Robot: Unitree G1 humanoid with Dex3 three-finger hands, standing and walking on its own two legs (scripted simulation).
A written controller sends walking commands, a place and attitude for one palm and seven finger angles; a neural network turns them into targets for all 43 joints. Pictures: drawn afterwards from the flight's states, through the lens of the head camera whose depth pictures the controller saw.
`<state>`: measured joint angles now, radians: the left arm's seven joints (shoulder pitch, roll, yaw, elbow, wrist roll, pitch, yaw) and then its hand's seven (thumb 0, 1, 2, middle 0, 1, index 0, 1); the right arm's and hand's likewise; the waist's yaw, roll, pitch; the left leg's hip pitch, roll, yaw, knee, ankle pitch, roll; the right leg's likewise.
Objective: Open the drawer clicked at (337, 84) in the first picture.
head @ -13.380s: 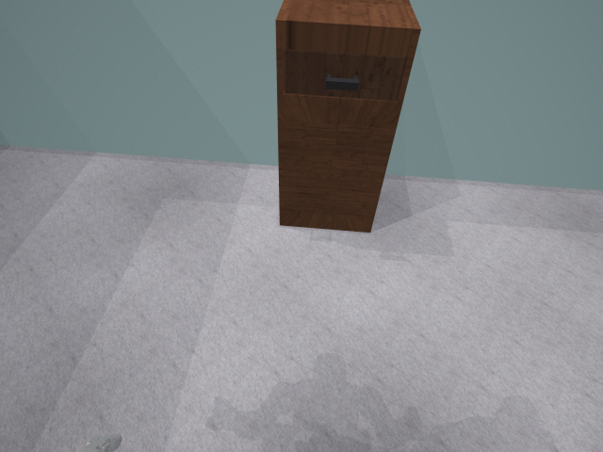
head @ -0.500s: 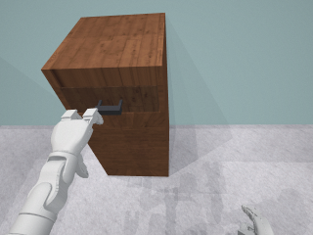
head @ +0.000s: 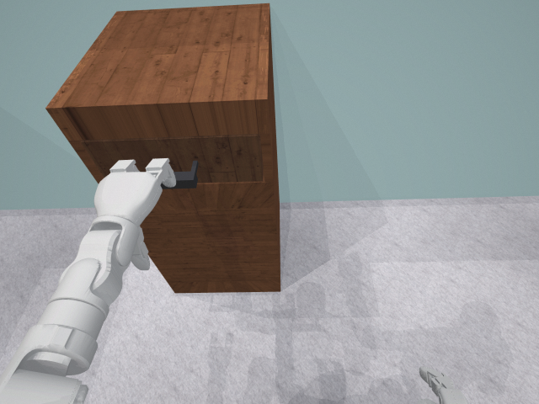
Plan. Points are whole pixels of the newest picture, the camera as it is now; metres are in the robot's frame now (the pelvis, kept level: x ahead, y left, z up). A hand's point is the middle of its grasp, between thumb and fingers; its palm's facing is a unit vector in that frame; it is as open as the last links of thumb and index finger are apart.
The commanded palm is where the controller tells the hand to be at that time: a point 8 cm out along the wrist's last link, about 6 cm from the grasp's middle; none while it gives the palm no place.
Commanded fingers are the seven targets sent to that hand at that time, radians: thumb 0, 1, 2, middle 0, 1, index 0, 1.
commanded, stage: move the hooked fingers above the handle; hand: left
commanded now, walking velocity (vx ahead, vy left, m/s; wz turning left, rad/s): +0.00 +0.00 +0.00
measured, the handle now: (174, 172) +0.56 +0.27 -0.04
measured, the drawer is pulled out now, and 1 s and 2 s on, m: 0.00 0.00 0.00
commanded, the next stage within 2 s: none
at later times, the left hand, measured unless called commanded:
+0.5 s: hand (155, 192) +0.44 +0.25 +0.04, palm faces -0.02 -0.01 -1.00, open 13.8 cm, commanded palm +0.42 +0.25 +0.10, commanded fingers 0.00 -0.50 0.30 -0.30 -1.20 -0.30 -1.20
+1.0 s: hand (165, 175) +0.49 +0.25 +0.03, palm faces -0.08 +0.01 -1.00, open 13.8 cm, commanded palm +0.49 +0.25 +0.08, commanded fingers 0.00 -0.50 0.30 -0.30 -1.20 -0.30 -1.20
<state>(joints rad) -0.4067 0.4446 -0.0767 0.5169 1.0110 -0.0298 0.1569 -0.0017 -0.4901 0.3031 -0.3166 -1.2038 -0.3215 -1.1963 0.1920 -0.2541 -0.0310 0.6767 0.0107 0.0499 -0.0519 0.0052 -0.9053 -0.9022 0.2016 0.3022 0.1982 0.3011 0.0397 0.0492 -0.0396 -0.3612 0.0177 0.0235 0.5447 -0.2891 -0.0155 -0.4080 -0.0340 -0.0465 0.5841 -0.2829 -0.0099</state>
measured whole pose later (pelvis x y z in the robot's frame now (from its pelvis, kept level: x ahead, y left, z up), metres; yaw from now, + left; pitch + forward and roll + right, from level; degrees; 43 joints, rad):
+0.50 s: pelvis +0.01 +0.02 -0.01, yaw -1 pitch +12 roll +0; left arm -0.61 0.46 -0.05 0.81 1.06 -0.04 0.25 0.00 -0.49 0.30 -0.32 -1.20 -0.32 -1.20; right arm 0.29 -0.25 -0.06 0.70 0.01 0.08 -0.02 0.00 -0.91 -0.90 0.20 0.30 0.20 0.30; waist -0.02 0.04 -0.09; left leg -0.50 0.01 0.05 0.62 -0.33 0.01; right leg -0.54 -0.04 -0.02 0.63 -0.30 0.01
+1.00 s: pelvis +0.00 +0.01 -0.02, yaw -1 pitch +18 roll +0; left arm -0.86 0.56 -0.01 1.10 1.09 -0.07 0.26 0.00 -0.49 0.30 -0.32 -1.20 -0.32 -1.20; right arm 0.34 -0.28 -0.06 0.72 -0.01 0.08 -0.02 0.00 -0.91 -0.90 0.20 0.30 0.20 0.30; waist -0.11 0.03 -0.10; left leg -0.66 0.03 0.03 0.71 -0.35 0.00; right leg -0.69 -0.02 -0.04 0.69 -0.31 0.00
